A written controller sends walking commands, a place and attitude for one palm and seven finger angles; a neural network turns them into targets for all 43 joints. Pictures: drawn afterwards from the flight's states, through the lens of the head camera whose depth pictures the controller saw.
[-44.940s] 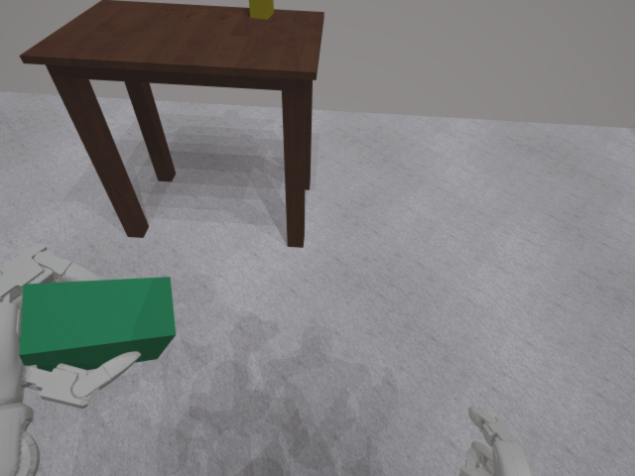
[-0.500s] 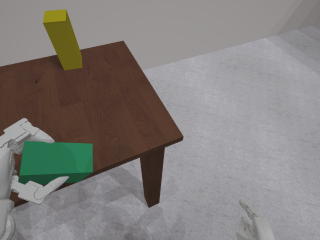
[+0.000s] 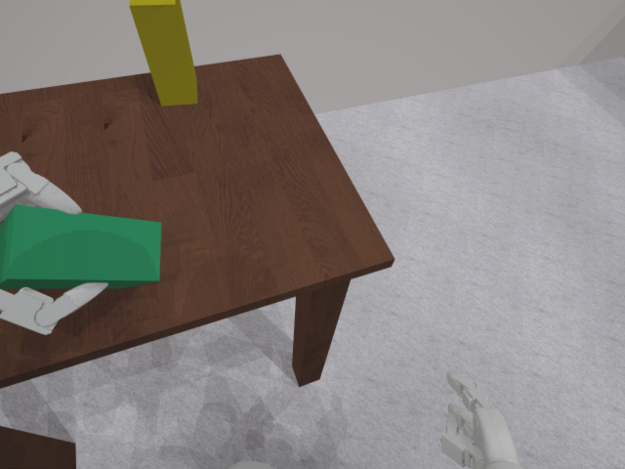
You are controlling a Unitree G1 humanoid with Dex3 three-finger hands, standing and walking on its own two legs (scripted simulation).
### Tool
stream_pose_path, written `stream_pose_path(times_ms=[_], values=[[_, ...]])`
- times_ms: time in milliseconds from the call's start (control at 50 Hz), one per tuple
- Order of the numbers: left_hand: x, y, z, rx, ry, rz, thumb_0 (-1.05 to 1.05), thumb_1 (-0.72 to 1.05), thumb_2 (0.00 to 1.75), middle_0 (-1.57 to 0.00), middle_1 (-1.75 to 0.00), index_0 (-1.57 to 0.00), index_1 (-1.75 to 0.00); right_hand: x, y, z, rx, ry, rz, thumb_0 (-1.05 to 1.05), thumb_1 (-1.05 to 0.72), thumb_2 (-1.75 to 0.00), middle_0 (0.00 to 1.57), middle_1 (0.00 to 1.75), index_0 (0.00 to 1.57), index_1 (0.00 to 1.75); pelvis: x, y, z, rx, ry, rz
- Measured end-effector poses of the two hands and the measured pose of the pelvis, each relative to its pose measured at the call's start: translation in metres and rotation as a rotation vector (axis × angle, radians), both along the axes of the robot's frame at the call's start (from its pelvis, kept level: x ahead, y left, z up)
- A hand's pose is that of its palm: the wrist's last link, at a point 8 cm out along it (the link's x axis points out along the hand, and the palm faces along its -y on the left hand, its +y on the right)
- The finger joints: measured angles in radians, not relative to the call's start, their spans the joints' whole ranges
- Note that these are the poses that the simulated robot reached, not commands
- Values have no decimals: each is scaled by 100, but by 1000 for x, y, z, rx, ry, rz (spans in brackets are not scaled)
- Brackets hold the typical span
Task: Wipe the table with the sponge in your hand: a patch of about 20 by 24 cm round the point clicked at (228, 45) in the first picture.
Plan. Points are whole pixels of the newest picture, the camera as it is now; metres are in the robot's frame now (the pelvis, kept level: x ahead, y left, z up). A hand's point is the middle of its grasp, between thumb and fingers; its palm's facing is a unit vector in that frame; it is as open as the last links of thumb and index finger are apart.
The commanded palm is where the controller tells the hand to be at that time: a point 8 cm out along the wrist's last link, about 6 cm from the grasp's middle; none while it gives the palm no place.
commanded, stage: come to a stop and stand still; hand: left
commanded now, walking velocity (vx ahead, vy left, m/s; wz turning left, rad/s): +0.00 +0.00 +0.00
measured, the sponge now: (99, 255) +0.27 +0.26 +0.14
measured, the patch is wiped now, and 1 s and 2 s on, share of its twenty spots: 0.95 0.95 0.95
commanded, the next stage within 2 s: look again from close up in 0.46 s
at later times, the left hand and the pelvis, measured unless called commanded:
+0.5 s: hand (19, 317) +0.19 +0.27 +0.17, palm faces +0.42 -0.84 -0.34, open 9.6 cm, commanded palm +0.13 +0.30 +0.18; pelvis -0.04 +0.02 +0.00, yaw -1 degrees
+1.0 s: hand (43, 300) +0.21 +0.26 +0.17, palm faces +0.37 -0.85 -0.37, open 9.6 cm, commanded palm +0.15 +0.30 +0.18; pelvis -0.02 +0.02 +0.00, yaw -1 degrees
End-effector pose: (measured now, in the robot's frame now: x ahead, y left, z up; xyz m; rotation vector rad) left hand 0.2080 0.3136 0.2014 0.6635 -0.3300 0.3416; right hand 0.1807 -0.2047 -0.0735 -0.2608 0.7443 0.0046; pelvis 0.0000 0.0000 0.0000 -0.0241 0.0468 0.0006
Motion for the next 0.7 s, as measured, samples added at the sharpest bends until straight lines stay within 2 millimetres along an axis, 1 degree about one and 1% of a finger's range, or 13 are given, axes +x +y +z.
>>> stream_pose_path(times_ms=[40,80,120,160,200,220,260,300,340,400,480,600,700], values=[[2,15,16,4,-89,35,-1,-49,109,-78,-140,-79,-136,-8,-1,-4,15,18,7,1,-91,-89,20,30,20,30,-7,0,-1,4,-7,-2],[-1,13,20,-33,-123,32,-1,-48,109,-78,-140,-79,-137,-18,-4,-4,43,9,-18,1,-91,-89,20,30,20,30,-10,4,-2,5,-14,-18],[-7,-2,11,-77,-92,-18,-1,-48,109,-78,-141,-79,-137,-28,-8,-2,62,-12,-57,1,-91,-89,20,30,20,30,-11,9,-2,6,-22,-31],[-14,-20,-3,-116,-24,-86,-1,-48,109,-78,-141,-78,-137,-38,-11,1,61,-27,-96,1,-91,-89,20,30,20,30,-13,12,-1,5,-33,-38],[-23,-30,-19,-144,48,-131,-1,-48,109,-78,-141,-79,-137,-49,-15,3,45,-30,-133,1,-91,-89,20,30,20,30,-15,13,-1,5,-44,-40],[-27,-32,-25,-156,76,-140,-1,-48,109,-78,-141,-79,-137,-54,-16,4,35,-28,-148,1,-91,-89,20,30,20,30,-17,13,-1,5,-49,-39],[-35,-28,-35,-171,107,-130,-1,-48,109,-78,-141,-79,-137,-63,-18,6,12,-23,-166,1,-91,-89,20,30,20,30,-21,13,0,4,-59,-35],[-41,-19,-37,-173,105,-97,-1,-49,109,-78,-140,-79,-137,-69,-19,7,-9,-17,-166,1,-91,-89,20,30,20,30,-25,13,0,1,-67,-30],[-46,-9,-34,-178,73,-58,-1,-49,109,-78,-140,-79,-137,-73,-18,8,-23,-14,-156,1,-91,-89,20,30,20,30,-29,14,0,-3,-74,-25],[-54,0,-26,-192,0,-21,-1,-49,109,-78,-140,-79,-137,-75,-15,10,-32,-26,-132,1,-91,-89,20,30,20,30,-33,16,1,-7,-80,-22],[-59,-2,-18,-210,-64,-24,-1,-49,109,-78,-140,-79,-137,-69,-7,13,-21,-62,-108,1,-91,-89,20,30,20,30,-35,19,1,-6,-81,-23],[-55,-5,-26,-228,-29,-36,-1,-49,109,-78,-141,-79,-137,-56,7,17,10,-100,-87,1,-91,-89,20,30,20,30,-32,21,3,-7,-76,-25],[-48,-4,-30,-236,-5,-36,-1,-49,109,-78,-141,-79,-137,-47,14,20,14,-107,-69,1,-91,-89,20,30,20,30,-28,22,3,-5,-73,-24]])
